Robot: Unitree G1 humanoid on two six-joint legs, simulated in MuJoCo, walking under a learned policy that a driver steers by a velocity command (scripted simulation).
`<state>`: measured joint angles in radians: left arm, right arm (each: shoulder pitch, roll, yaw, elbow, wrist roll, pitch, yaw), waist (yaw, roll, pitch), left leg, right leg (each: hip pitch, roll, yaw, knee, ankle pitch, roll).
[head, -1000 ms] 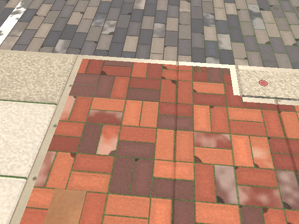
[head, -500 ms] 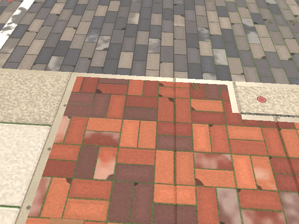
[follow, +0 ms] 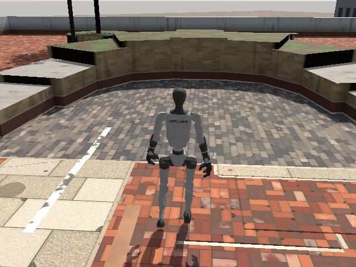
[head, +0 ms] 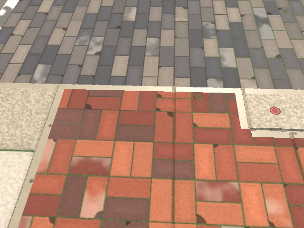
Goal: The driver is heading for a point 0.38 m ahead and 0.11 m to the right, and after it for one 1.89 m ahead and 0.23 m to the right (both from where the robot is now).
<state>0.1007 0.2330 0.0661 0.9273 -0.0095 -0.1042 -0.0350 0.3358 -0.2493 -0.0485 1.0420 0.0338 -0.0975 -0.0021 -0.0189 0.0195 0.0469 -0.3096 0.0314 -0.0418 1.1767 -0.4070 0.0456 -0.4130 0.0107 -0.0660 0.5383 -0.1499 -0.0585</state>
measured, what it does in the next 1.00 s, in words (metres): walks ahead, turning right: left foot, then right foot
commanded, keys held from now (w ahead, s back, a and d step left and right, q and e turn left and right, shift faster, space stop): w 0.26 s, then w+e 0.06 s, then e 0.50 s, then no key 0.18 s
